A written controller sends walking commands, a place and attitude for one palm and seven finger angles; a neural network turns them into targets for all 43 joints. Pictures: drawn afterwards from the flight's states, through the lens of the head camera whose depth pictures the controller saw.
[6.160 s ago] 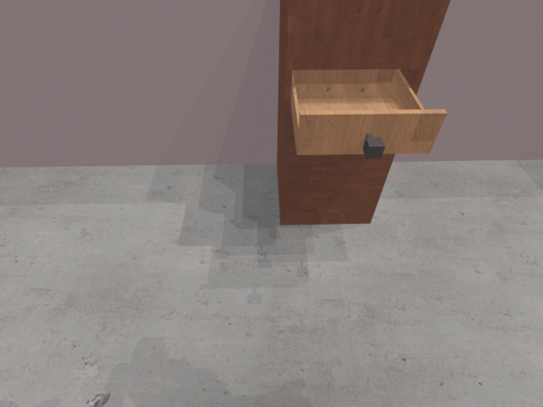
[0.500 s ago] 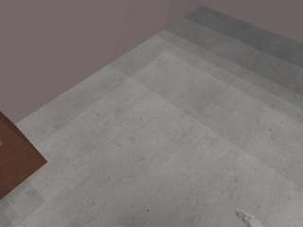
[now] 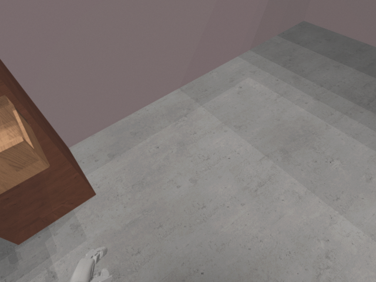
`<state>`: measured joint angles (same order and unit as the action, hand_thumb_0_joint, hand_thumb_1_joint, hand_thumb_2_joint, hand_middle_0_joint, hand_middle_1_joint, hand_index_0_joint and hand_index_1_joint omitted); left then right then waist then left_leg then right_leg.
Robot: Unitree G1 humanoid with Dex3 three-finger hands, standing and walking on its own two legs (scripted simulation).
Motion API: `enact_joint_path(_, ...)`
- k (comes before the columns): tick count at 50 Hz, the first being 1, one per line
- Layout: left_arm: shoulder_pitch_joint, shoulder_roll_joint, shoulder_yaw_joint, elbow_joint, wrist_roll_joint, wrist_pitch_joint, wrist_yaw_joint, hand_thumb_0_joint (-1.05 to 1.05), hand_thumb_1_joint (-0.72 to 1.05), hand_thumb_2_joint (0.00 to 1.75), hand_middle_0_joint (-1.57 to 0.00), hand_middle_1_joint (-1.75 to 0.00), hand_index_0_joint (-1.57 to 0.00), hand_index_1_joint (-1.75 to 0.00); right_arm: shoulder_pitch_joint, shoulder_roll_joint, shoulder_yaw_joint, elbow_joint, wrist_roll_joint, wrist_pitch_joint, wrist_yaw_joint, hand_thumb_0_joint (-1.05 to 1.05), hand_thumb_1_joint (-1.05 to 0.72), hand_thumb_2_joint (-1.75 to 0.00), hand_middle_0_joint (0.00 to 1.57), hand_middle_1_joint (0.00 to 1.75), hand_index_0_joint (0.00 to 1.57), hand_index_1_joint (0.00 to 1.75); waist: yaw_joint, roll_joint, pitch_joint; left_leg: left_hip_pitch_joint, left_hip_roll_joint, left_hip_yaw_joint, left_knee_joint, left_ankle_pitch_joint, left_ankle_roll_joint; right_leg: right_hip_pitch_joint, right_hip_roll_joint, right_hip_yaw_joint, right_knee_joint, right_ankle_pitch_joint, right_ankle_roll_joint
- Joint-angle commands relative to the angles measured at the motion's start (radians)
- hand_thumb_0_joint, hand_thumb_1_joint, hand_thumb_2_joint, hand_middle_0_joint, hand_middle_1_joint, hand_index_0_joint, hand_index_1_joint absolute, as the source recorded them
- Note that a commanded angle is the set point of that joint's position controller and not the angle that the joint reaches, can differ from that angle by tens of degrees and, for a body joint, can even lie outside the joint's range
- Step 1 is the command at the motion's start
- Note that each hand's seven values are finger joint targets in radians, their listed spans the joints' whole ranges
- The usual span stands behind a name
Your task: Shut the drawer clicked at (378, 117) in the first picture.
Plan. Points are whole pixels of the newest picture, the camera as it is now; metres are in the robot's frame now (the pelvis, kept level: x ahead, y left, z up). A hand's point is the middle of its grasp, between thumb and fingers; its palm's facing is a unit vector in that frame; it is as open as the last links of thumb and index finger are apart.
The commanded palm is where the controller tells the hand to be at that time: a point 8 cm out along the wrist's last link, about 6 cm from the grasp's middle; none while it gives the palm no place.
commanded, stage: turn to face it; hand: left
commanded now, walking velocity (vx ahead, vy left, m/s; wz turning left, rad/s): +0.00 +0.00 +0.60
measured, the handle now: out of the picture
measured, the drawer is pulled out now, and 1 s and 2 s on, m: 0.24 0.24 0.24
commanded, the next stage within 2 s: take the last steps up to it in 1.02 s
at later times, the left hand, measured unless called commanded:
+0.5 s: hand out of the picture -0.05 +0.26 -0.18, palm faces +0.38 -0.89 -0.26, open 7.4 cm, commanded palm none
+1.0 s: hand out of the picture -0.03 +0.23 -0.13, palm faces +0.55 -0.78 -0.29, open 7.4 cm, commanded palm none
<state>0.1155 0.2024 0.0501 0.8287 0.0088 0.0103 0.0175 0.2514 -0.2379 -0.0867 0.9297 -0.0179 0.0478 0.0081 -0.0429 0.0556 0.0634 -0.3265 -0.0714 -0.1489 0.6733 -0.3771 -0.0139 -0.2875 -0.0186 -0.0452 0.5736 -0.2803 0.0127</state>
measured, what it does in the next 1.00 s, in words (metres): steps on the spot, turning left: left foot, then right foot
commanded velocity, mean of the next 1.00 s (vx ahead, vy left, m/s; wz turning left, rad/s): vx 0.00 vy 0.00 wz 0.49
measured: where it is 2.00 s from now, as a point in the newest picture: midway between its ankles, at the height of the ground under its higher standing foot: outside the picture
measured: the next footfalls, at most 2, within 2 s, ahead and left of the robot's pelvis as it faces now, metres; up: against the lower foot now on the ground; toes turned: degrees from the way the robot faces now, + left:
left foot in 0.42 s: +0.00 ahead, +0.15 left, +0.00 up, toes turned +23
right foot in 0.92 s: +0.09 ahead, -0.06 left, +0.00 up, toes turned +29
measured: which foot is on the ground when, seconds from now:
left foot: up 0.00-0.40, down 0.42-0.92, up 0.94-1.00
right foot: down 0.00-0.42, up 0.44-0.90, down 0.92-1.00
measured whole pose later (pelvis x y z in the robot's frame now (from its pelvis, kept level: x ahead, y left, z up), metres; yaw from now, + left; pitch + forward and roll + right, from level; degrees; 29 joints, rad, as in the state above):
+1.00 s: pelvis -0.01 +0.01 +0.01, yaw +34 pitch -2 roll +1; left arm 0.19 0.18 0.04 0.88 0.02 0.02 0.02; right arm 0.26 -0.23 -0.08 0.95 -0.02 0.06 0.01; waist -0.03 0.07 0.04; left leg -0.41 -0.08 -0.10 0.87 -0.44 -0.01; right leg -0.24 -0.03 -0.08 0.56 -0.28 -0.02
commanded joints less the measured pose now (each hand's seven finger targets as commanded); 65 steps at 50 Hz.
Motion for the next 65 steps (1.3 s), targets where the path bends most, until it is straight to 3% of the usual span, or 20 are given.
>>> enact_joint_path(1,0.084,0.212,0.055,-0.061,0.007,-0.022,0.025,0.00,0.90,0.90,-0.20,-0.30,-0.20,-0.30,-0.012,-0.121,-0.041,-0.096,-0.004,-0.009,-0.004,0.00,-0.90,-0.90,0.20,0.30,0.20,0.30,0.046,-0.256,-0.105,-0.253,0.064,0.018,0.522,-0.149,-0.029,0.142,-0.415,0.306,-0.307,0.165,-0.148)
enact_joint_path(5,0.019,0.149,0.032,-0.072,0.007,-0.022,0.018,0.00,0.90,0.90,-0.20,-0.30,-0.20,-0.30,0.002,-0.095,-0.032,-0.058,-0.005,0.007,0.019,0.00,-0.90,-0.90,0.20,0.30,0.20,0.30,0.014,-0.253,-0.016,-0.251,0.101,0.114,0.589,0.020,-0.059,0.079,-0.289,0.064,-0.279,0.198,-0.103)
enact_joint_path(15,0.164,0.223,0.057,-0.005,0.024,-0.009,0.015,0.00,0.90,0.90,-0.20,-0.30,-0.20,-0.30,-0.142,-0.058,-0.006,-0.097,0.007,-0.004,0.025,0.00,-0.90,-0.90,0.20,0.30,0.20,0.30,0.093,-0.288,-0.066,-0.136,0.105,0.238,0.155,-0.064,-0.061,0.213,-0.353,-0.037,-0.183,0.419,-0.135)
enact_joint_path(19,0.156,0.229,0.068,0.006,0.015,0.002,0.010,0.00,0.90,0.90,-0.20,-0.30,-0.20,-0.30,-0.055,-0.090,-0.009,-0.085,0.005,-0.024,0.019,0.00,-0.90,-0.90,0.20,0.30,0.20,0.30,0.046,-0.226,-0.138,0.084,0.089,0.264,-0.165,0.127,-0.034,0.170,-0.341,-0.123,0.012,0.423,-0.056)
enact_joint_path(20,0.160,0.206,0.061,-0.001,0.006,0.006,0.006,0.00,0.90,0.90,-0.20,-0.30,-0.20,-0.30,0.017,-0.154,-0.025,-0.071,0.002,-0.033,0.018,0.00,-0.90,-0.90,0.20,0.30,0.20,0.30,0.003,-0.079,-0.192,0.269,0.151,0.166,-0.259,0.305,-0.003,0.034,-0.297,-0.153,0.187,0.291,-0.003)
enact_joint_path(21,0.127,0.127,0.046,-0.045,-0.001,0.007,-0.004,0.00,0.90,0.90,-0.20,-0.30,-0.20,-0.30,0.093,-0.277,-0.057,-0.065,-0.002,-0.043,0.009,0.00,-0.90,-0.90,0.20,0.30,0.20,0.30,-0.047,0.265,-0.203,0.414,0.448,-0.231,-0.292,0.748,0.133,-0.287,-0.138,-0.162,0.431,-0.324,0.087)
enact_joint_path(22,0.052,0.131,0.031,-0.075,0.009,0.017,0.006,0.00,0.90,0.90,-0.20,-0.30,-0.20,-0.30,0.167,-0.306,-0.058,-0.035,0.009,-0.035,0.001,0.00,-0.90,-0.90,0.20,0.30,0.20,0.30,-0.072,0.209,-0.219,0.398,0.507,-0.246,-0.268,0.936,0.216,-0.320,-0.119,-0.038,0.552,-0.411,0.081)
enact_joint_path(23,0.049,0.131,0.035,-0.077,0.010,0.020,0.006,0.00,0.90,0.90,-0.20,-0.30,-0.20,-0.30,0.141,-0.284,-0.050,-0.041,0.003,-0.036,-0.007,0.00,-0.90,-0.90,0.20,0.30,0.20,0.30,-0.048,0.136,-0.193,0.371,0.499,-0.197,-0.262,0.919,0.239,-0.344,-0.137,-0.003,0.616,-0.358,0.073)
enact_joint_path(28,0.099,0.143,0.046,0.005,0.007,0.022,-0.004,0.00,0.90,0.90,-0.20,-0.30,-0.20,-0.30,-0.051,-0.179,-0.011,-0.092,0.001,-0.046,-0.024,0.00,-0.90,-0.90,0.20,0.30,0.20,0.30,0.033,0.108,-0.102,0.205,0.292,-0.040,-0.296,0.723,0.153,-0.269,-0.107,0.034,0.635,-0.109,0.086)
enact_joint_path(39,0.037,0.108,0.032,-0.030,0.002,0.021,0.007,0.00,0.90,0.90,-0.20,-0.30,-0.20,-0.30,-0.012,-0.174,-0.021,-0.076,-0.009,-0.029,-0.019,0.00,-0.90,-0.90,0.20,0.30,0.20,0.30,0.010,0.093,-0.079,0.154,0.280,-0.206,-0.328,0.458,0.198,-0.142,-0.036,0.035,0.271,-0.152,0.075)
enact_joint_path(44,0.153,0.108,0.033,0.001,-0.006,-0.003,0.016,0.00,0.90,0.90,-0.20,-0.30,-0.20,-0.30,-0.044,-0.152,-0.020,-0.079,0.000,-0.024,-0.017,0.00,-0.90,-0.90,0.20,0.30,0.20,0.30,0.066,0.061,-0.116,0.017,0.217,-0.208,-0.222,0.457,0.144,0.147,-0.003,0.018,-0.096,0.047,0.051)
enact_joint_path(45,0.183,0.143,0.040,0.006,-0.001,-0.014,0.021,0.00,0.90,0.90,-0.20,-0.30,-0.20,-0.30,-0.031,-0.114,-0.015,-0.079,0.008,-0.027,-0.013,0.00,-0.90,-0.90,0.20,0.30,0.20,0.30,0.078,-0.027,-0.138,-0.070,0.167,-0.165,-0.140,0.324,0.093,0.273,-0.079,0.090,-0.225,0.109,0.037)
enact_joint_path(46,0.195,0.229,0.057,0.009,0.017,-0.024,0.027,0.00,0.90,0.90,-0.20,-0.30,-0.20,-0.30,-0.013,-0.044,-0.005,-0.093,0.017,-0.029,-0.010,0.00,-0.90,-0.90,0.20,0.30,0.20,0.30,0.078,-0.307,-0.142,-0.236,0.021,0.017,0.063,0.002,0.008,0.364,-0.329,0.337,-0.298,0.182,-0.050)
enact_joint_path(47,0.191,0.268,0.059,-0.004,0.015,-0.018,0.024,0.00,0.90,0.90,-0.20,-0.30,-0.20,-0.30,-0.030,-0.076,-0.016,-0.107,0.006,-0.022,-0.015,0.00,-0.90,-0.90,0.20,0.30,0.20,0.30,0.085,-0.325,-0.122,-0.233,-0.003,0.064,0.271,-0.219,-0.017,0.233,-0.479,0.422,-0.302,0.320,-0.156)
enact_joint_path(48,0.157,0.235,0.052,-0.015,0.011,-0.014,0.025,0.00,0.90,0.90,-0.20,-0.30,-0.20,-0.30,-0.022,-0.093,-0.026,-0.089,-0.001,-0.008,-0.012,0.00,-0.90,-0.90,0.20,0.30,0.20,0.30,0.066,-0.206,-0.096,-0.202,0.024,0.028,0.420,-0.173,-0.011,0.117,-0.434,0.346,-0.312,0.198,-0.181)
enact_joint_path(50,0.065,0.173,0.042,-0.022,0.008,-0.015,0.023,0.00,0.90,0.90,-0.20,-0.30,-0.20,-0.30,-0.013,-0.088,-0.027,-0.043,-0.007,0.011,-0.002,0.00,-0.90,-0.90,0.20,0.30,0.20,0.30,0.028,-0.227,0.006,-0.211,0.060,0.045,0.532,-0.059,-0.017,0.002,-0.325,0.256,-0.351,0.004,-0.135)
enact_joint_path(53,0.086,0.133,0.030,-0.006,0.008,-0.026,0.020,0.00,0.90,0.90,-0.20,-0.30,-0.20,-0.30,0.018,-0.061,-0.019,-0.013,-0.006,0.007,0.005,0.00,-0.90,-0.90,0.20,0.30,0.20,0.30,0.023,-0.231,0.003,-0.216,0.077,0.086,0.532,0.037,-0.038,0.053,-0.257,0.120,-0.316,0.123,-0.105)
enact_joint_path(57,0.196,0.146,0.034,0.046,0.016,-0.030,0.020,0.00,0.90,0.90,-0.20,-0.30,-0.20,-0.30,-0.036,-0.049,-0.009,-0.011,-0.004,0.004,0.004,0.00,-0.90,-0.90,0.20,0.30,0.20,0.30,0.074,-0.220,-0.018,-0.200,0.092,0.124,0.388,-0.001,-0.054,0.150,-0.281,0.122,-0.315,0.131,-0.125)
enact_joint_path(62,0.291,0.172,0.043,0.114,0.025,-0.042,0.008,0.00,0.90,0.90,-0.20,-0.30,-0.20,-0.30,-0.118,-0.036,0.004,-0.027,-0.006,-0.016,0.019,0.00,-0.90,-0.90,0.20,0.30,0.20,0.30,0.123,-0.243,-0.002,-0.181,0.120,0.183,0.181,-0.051,-0.038,0.188,-0.323,0.176,-0.394,-0.167,-0.138)
enact_joint_path(65,0.295,0.178,0.045,0.140,0.030,-0.045,0.004,0.00,0.90,0.90,-0.20,-0.30,-0.20,-0.30,-0.102,-0.018,0.013,-0.024,-0.002,-0.036,0.022,0.00,-0.90,-0.90,0.20,0.30,0.20,0.30,0.116,-0.251,-0.012,-0.088,0.113,0.213,0.041,-0.085,-0.015,0.156,-0.333,0.170,-0.390,-0.195,-0.148)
